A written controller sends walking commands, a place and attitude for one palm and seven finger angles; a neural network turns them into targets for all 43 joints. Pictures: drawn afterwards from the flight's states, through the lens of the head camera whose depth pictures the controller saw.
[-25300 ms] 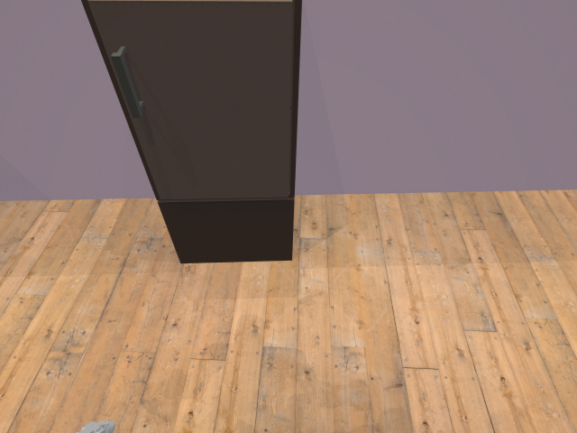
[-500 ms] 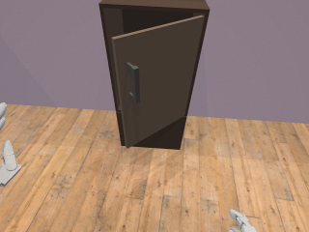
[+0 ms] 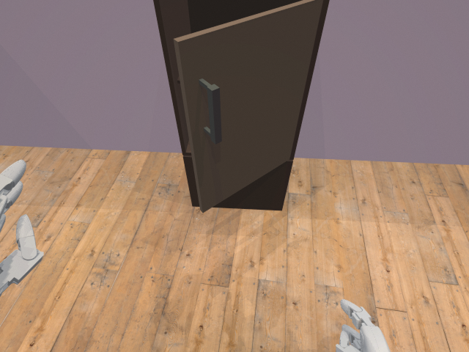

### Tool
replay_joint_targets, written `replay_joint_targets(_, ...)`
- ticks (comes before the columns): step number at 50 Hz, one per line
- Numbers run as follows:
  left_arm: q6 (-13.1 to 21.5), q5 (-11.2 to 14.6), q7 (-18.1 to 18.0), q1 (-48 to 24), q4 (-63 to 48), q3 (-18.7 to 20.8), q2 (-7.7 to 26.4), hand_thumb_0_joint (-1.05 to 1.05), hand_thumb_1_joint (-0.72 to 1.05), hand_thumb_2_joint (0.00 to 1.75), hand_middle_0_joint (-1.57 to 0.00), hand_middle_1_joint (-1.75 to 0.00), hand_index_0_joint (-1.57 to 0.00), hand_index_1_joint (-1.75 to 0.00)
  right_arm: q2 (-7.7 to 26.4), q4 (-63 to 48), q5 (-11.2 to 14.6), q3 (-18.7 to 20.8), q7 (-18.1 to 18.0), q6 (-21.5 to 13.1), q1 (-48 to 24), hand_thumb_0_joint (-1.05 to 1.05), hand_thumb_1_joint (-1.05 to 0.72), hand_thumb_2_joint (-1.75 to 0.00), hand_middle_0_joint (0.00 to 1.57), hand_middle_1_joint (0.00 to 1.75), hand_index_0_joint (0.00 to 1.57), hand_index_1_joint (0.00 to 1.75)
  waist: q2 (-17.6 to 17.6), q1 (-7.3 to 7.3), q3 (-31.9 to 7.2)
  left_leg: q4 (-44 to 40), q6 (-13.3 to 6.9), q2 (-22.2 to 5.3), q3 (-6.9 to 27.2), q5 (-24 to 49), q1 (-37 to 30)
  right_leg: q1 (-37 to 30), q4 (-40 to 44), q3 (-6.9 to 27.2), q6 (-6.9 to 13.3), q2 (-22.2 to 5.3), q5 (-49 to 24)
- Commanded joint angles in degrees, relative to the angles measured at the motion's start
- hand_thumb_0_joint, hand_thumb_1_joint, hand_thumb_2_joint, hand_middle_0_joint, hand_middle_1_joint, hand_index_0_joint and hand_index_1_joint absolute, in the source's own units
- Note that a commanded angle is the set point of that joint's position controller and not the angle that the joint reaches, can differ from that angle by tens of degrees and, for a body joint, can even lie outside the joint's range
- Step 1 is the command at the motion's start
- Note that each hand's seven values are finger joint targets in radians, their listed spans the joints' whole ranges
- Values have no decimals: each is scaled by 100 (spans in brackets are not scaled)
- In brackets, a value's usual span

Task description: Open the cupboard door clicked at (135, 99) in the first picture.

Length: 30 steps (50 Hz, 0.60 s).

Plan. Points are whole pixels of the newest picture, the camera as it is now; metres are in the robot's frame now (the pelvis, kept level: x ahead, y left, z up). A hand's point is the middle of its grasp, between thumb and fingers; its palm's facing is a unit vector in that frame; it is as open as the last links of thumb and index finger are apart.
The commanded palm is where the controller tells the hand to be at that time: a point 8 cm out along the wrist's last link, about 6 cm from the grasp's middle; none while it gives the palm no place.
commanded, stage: let the arm hang, fingers relaxed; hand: left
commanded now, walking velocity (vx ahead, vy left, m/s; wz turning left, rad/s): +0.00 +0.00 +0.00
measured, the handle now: (210, 112) +0.62 +0.10 +0.07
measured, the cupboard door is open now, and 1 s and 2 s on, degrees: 41 41 41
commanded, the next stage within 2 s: look to check the result in 1.08 s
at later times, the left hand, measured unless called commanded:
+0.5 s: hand out of the picture -0.06 +0.20 -0.17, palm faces +0.06 -0.97 -0.22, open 7.1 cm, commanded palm none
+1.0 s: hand out of the picture -0.03 +0.18 -0.17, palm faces +0.06 -0.98 -0.17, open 7.3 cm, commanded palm none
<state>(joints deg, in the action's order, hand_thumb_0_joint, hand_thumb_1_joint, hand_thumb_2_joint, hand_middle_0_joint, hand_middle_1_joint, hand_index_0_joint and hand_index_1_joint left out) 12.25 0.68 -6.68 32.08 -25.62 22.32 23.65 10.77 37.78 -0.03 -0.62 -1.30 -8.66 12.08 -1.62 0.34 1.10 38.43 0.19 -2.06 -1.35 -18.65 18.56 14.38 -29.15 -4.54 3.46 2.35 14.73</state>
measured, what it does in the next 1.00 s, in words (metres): stands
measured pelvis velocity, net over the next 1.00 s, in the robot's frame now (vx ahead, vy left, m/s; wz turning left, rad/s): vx -0.02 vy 0.02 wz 0.02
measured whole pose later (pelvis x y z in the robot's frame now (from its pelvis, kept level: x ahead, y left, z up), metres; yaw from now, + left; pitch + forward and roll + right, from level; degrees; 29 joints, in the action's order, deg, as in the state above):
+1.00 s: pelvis -0.02 +0.02 +0.01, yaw +1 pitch -1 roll +0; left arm -0.1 -1.0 -1.6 15.8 65.4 1.0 7.1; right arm 6.2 65.2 -1.3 -0.1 -1.8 0.3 17.8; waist -0.3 0.4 1.9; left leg 24.4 -1.7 1.3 -2.0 -11.8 11.5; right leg 12.7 -24.9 -4.5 1.3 -0.8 11.1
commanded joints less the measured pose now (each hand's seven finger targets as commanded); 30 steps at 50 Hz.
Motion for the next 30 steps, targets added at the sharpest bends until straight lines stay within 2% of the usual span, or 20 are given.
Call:
replay_joint_targets(1, -1165, -293, 608, -916, 3459, -1458, -483, 0, 90, 90, -20, -30, -20, -30, 833, 418, -4, 446, 226, 381, 273, 0, -90, -90, 20, 30, 20, 30, 546, 250, -625, -38, -116, -127, 358, 963, -25, 250, -334, 622, 308, -1283, -2041)
replay_joint_targets(2, -1224, -275, 635, -993, 3729, -1596, -575, 0, 90, 90, -20, -30, -20, -30, 869, 374, -68, 398, 203, 498, 199, 0, -90, -90, 20, 30, 20, 30, 721, 163, -467, -451, -299, -323, 713, 1528, -108, 606, -517, 476, 65, -997, -1197)
replay_joint_targets(3, -1242, -281, 639, -1045, 4061, -1679, -578, 0, 90, 90, -20, -30, -20, -30, 1038, 359, -147, 361, 175, 552, -20, 0, -90, -90, 20, 30, 20, 30, 841, 28, -367, -753, -531, -662, 1118, 1772, 25, 639, -629, 372, -129, -740, -483)
replay_joint_targets(4, -1235, -280, 641, -1171, 4333, -1698, -606, 0, 90, 90, -20, -30, -20, -30, 1184, 299, -206, 330, 130, 578, -154, 0, -90, -90, 20, 30, 20, 30, 837, -48, -280, -1028, -747, -919, 1530, 2130, 296, 425, -700, 339, -236, -558, -255)
replay_joint_targets(5, -1211, -264, 635, -1386, 4649, -1717, -551, 0, 90, 90, -20, -30, -20, -30, 1249, 300, -245, 316, 105, 588, -244, 0, -90, -90, 20, 30, 20, 30, 719, -98, -310, -1221, -791, -968, 1638, 2671, 392, 123, -833, 384, -244, -507, -557)
replay_joint_targets(6, -1221, -256, 617, -1524, 5055, -1727, -492, 0, 90, 90, -20, -30, -20, -30, 1278, 440, -273, 300, 82, 601, -291, 0, -90, -90, 20, 30, 20, 30, 359, -111, -404, -1314, -771, -899, 1578, 3010, 361, -190, -794, 410, -263, -527, -658)
replay_joint_targets(7, -1238, -245, 596, -1601, 5482, -1745, -439, 0, 90, 90, -20, -30, -20, -30, 1210, 576, -257, 268, 66, 645, -329, 0, -90, -90, 20, 30, 20, 30, 158, -141, -425, -1421, -693, -816, 1384, 2902, 368, -508, -578, 487, -261, -560, -621)
replay_joint_targets(8, -1225, -231, 577, -1543, 5951, -1783, -427, 0, 90, 90, -20, -30, -20, -30, 1075, 740, -237, 212, 60, 689, -386, 0, -90, -90, 20, 30, 20, 30, 167, -217, -530, -1330, -544, -615, 1097, 2580, 290, -777, -212, 644, -223, -648, -907)
replay_joint_targets(9, -1208, -223, 566, -1533, 6375, -1833, -410, 0, 90, 90, -20, -30, -20, -30, 923, 902, -199, 170, 58, 728, -355, 0, -90, -90, 20, 30, 20, 30, 177, -185, -541, -1204, -333, -351, 762, 2146, 107, -800, 74, 853, -123, -818, -1314)
replay_joint_targets(10, -1182, -209, 563, -1569, 6719, -1889, -352, 0, 90, 90, -20, -30, -20, -30, 825, 1054, -162, 153, 52, 764, -247, 0, -90, -90, 20, 30, 20, 30, 268, -119, -560, -1135, -204, -179, 551, 1800, -190, -707, 269, 965, 8, -975, -1573)
replay_joint_targets(11, -1154, -181, 565, -1652, 7030, -1938, -373, 0, 90, 90, -20, -30, -20, -30, 714, 1261, -141, 130, 41, 792, -111, 0, -90, -90, 20, 30, 20, 30, 80, -25, -574, -1135, -129, -113, 407, 1509, -421, -590, 432, 1062, 108, -1125, -1618)
replay_joint_targets(13, -1151, -140, 560, -1722, 7530, -2004, -442, 0, 90, 90, -20, -30, -20, -30, 579, 1566, -122, 85, 21, 828, -10, 0, -90, -90, 20, 30, 20, 30, -332, 28, -442, -1384, -115, -141, 434, 1263, -637, -420, 645, 963, 81, -1033, -1012)
replay_joint_targets(14, -1155, -158, 542, -1644, 7688, -1920, -649, 0, 90, 90, -20, -30, -20, -30, 513, 1657, -166, 115, 0, 839, 22, 0, -90, -90, 20, 30, 20, 30, -760, -3, -414, -1517, -151, -205, 504, 1092, -552, -502, 757, 872, 38, -946, -681)
replay_joint_targets(15, -1167, -156, 532, -1588, 7857, -1934, -616, 0, 90, 90, -20, -30, -20, -30, 512, 1726, -152, 115, -1, 859, 42, 0, -90, -90, 20, 30, 20, 30, -782, -42, -329, -1592, -178, -250, 544, 1017, -503, -558, 844, 784, -5, -892, -540)
replay_joint_targets(18, -1175, -131, 546, -1602, 8290, -2013, -641, 0, 90, 90, -20, -30, -20, -30, 466, 2025, -134, 120, -8, 913, 254, 0, -90, -90, 20, 30, 20, 30, -319, -9, -31, -1764, -172, -228, 557, 503, -392, -435, 1186, 826, -2, -906, 91)
replay_joint_targets(20, -1174, -127, 541, -1575, 8508, -2032, -666, 0, 90, 90, -20, -30, -20, -30, 441, 2190, -127, 127, -13, 932, 427, 0, -90, -90, 20, 30, 20, 30, 32, 8, 183, -1812, -181, -228, 529, 432, -471, -239, 1327, 766, -6, -892, 343)
replay_joint_targets(24, -1187, -120, 522, -1462, 8804, -2070, -758, 0, 90, 90, -20, -30, -20, -30, 355, 2443, -129, 111, -33, 937, 683, 0, -90, -90, 20, 30, 20, 30, 220, 22, 266, -1905, -209, -231, 537, 354, -470, -196, 1351, 752, -30, -875, 465)
replay_joint_targets(30, -1211, -122, 491, -1248, 8963, -2057, -861, 0, 90, 90, -20, -30, -20, -30, 230, 2584, -124, 107, -48, 935, 886, 0, -90, -90, 20, 30, 20, 30, 259, -15, 427, -1966, -241, -218, 525, 168, -367, -27, 1291, 693, -44, -839, 704)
